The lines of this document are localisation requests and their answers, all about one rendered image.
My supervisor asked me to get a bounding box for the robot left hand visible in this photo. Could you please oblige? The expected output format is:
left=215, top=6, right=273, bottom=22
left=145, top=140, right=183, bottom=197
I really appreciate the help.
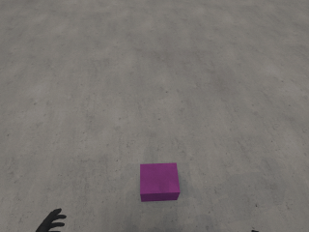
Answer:
left=36, top=208, right=67, bottom=232

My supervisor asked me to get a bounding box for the carton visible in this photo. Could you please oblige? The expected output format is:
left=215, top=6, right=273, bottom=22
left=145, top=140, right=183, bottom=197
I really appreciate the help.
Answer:
left=140, top=162, right=181, bottom=202

